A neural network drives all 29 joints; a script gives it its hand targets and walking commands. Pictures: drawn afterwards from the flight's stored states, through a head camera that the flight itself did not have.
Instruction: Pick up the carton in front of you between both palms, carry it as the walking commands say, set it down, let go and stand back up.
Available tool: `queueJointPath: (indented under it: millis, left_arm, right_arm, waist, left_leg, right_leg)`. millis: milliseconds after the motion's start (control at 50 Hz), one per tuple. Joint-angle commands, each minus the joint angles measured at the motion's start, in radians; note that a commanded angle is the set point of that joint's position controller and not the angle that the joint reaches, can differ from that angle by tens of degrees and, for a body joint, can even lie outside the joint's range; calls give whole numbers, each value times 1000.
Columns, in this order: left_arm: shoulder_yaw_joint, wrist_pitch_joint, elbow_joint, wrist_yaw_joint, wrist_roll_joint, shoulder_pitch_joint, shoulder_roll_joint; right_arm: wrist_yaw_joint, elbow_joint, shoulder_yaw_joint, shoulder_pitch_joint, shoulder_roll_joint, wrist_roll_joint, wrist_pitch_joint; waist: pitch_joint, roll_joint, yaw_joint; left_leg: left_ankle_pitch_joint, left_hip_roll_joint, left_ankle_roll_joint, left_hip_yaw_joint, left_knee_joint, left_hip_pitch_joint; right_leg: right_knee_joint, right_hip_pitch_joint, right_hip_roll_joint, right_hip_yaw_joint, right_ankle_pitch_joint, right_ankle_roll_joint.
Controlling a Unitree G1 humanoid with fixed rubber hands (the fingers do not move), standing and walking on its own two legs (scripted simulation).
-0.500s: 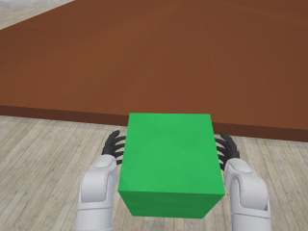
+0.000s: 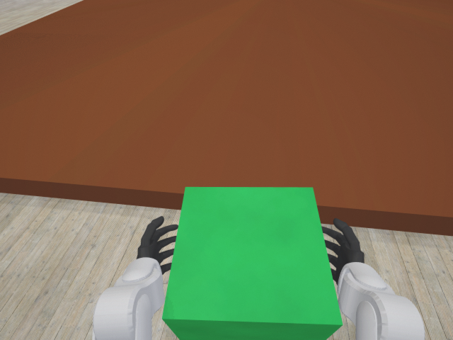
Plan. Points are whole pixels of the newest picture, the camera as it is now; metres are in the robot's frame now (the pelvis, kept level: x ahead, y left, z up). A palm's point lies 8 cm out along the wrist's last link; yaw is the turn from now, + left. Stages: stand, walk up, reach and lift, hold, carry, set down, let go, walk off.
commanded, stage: carry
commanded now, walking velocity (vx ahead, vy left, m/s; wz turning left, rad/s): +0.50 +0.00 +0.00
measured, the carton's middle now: (247, 276) +0.25 -0.01 +0.02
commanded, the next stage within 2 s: none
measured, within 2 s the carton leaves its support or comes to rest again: neither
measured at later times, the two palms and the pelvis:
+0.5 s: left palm (174, 140) +0.57 +0.17 +0.08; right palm (297, 143) +0.55 -0.13 +0.08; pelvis +0.33 +0.04 +0.00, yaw -4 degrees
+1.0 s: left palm (203, 58) +0.99 +0.13 +0.13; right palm (292, 58) +0.99 -0.18 +0.12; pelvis +0.62 -0.02 -0.01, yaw -2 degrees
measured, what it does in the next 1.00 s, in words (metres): walks ahead: left foot, then right foot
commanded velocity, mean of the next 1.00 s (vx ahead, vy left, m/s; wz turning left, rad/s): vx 0.39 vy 0.00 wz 0.00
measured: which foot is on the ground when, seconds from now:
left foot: up 0.00-0.38, down 0.40-0.88, up 0.90-1.00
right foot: down 0.00-0.40, up 0.42-0.86, down 0.88-1.00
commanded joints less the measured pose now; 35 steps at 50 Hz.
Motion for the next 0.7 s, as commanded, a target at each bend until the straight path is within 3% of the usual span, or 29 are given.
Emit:
queueJointPath:
  millis: [0,20,40,80,180,240,300,340,360,380,400,420,440,460,480,500,540,580,680]
  left_arm:
    - [-513,-17,-190,-21,-166,-354,-680]
    - [-534,-21,-206,-35,-171,-370,-702]
    - [-552,-24,-219,-48,-175,-371,-714]
    - [-575,-28,-220,-71,-184,-375,-703]
    - [-570,-17,-187,-85,-178,-307,-619]
    - [-539,-6,-157,-74,-146,-269,-583]
    - [-527,-2,-149,-64,-128,-275,-581]
    - [-534,-2,-162,-62,-128,-289,-589]
    - [-542,-3,-181,-61,-133,-303,-594]
    - [-550,-5,-202,-59,-139,-318,-596]
    - [-556,-6,-232,-57,-151,-335,-595]
    - [-572,-5,-279,-58,-167,-353,-601]
    - [-591,-7,-289,-58,-186,-372,-622]
    - [-593,-13,-289,-60,-194,-385,-652]
    - [-589,-20,-283,-62,-195,-395,-676]
    - [-579,-25,-269,-62,-187,-396,-691]
    - [-564,-31,-255,-54,-168,-386,-677]
    - [-537,-29,-227,-35,-144,-390,-629]
    - [-445,-9,-124,15,-121,-551,-469]
  right_arm:
    - [27,-122,546,-352,653,162,-31]
    - [36,-111,542,-339,679,150,-38]
    - [44,-113,544,-323,693,132,-45]
    - [52,-107,546,-319,694,101,-57]
    - [39,-91,536,-263,627,63,-47]
    - [35,-93,543,-263,596,72,-33]
    - [45,-104,557,-291,589,94,-26]
    - [51,-111,560,-302,592,109,-28]
    - [54,-114,560,-305,596,117,-31]
    - [55,-112,556,-298,599,126,-35]
    - [54,-132,553,-306,594,133,-39]
    - [55,-139,564,-319,607,156,-45]
    - [60,-160,568,-316,632,177,-50]
    - [64,-191,576,-346,650,187,-56]
    - [69,-202,583,-375,671,193,-62]
    - [71,-214,591,-399,680,194,-68]
    - [71,-217,593,-424,660,193,-68]
    - [65,-197,579,-430,602,189,-58]
    - [14,-79,494,-564,439,161,-36]
  waist:
    - [-170,-61,18]
    - [-162,-52,14]
    - [-156,-82,14]
    - [-132,-117,14]
    - [-47,-149,17]
    - [3,-169,18]
    - [49,-191,17]
    - [21,-193,12]
    - [-24,-162,0]
    - [-96,-110,-18]
    - [-167,38,-35]
    - [-249,308,-32]
    - [-227,280,-26]
    - [-224,190,-26]
    - [-236,69,-23]
    - [-217,8,-19]
    - [-207,35,-11]
    - [-167,57,-14]
    - [-56,85,-32]
  left_leg:
    - [125,50,37,-65,193,-446]
    - [172,62,34,-66,111,-393]
    - [201,48,30,-38,45,-362]
    - [235,34,18,4,-78,-347]
    - [379,-5,5,93,-380,-368]
    - [422,-27,8,132,-472,-346]
    - [434,-26,31,151,-531,-301]
    - [376,-58,47,199,-550,-176]
    - [334,-106,50,249,-578,-33]
    - [270,-118,54,235,-568,188]
    - [36,85,106,-85,-671,388]
    - [-17,317,243,-521,-797,586]
    - [181,324,254,-567,-846,540]
    - [316,298,248,-443,-804,497]
    - [360,282,222,-358,-789,445]
    - [379,263,192,-276,-804,361]
    - [292,222,156,-167,-845,290]
    - [246,203,161,-92,-885,264]
    - [327,142,171,34,-870,239]
  right_leg:
    - [-388,480,-345,579,-6,-94]
    - [-412,415,-315,486,-31,-58]
    - [-429,383,-289,414,-39,-37]
    - [-460,370,-261,327,-44,-27]
    - [-474,434,-213,200,115,-22]
    - [-451,460,-197,143,231,-13]
    - [-432,483,-205,120,266,-7]
    - [-322,491,-199,80,429,9]
    - [-180,461,-166,33,520,26]
    - [14,358,-125,11,520,48]
    - [269,135,-72,22,311,89]
    - [588,-153,57,73,-118,123]
    - [737,-240,44,204,-238,102]
    - [792,-262,-7,245,-204,74]
    - [760,-251,-50,265,-147,55]
    - [687,-214,-77,274,-90,50]
    - [551,-161,-81,246,-38,52]
    - [424,-166,-73,208,-14,66]
    - [139,-200,-45,130,124,72]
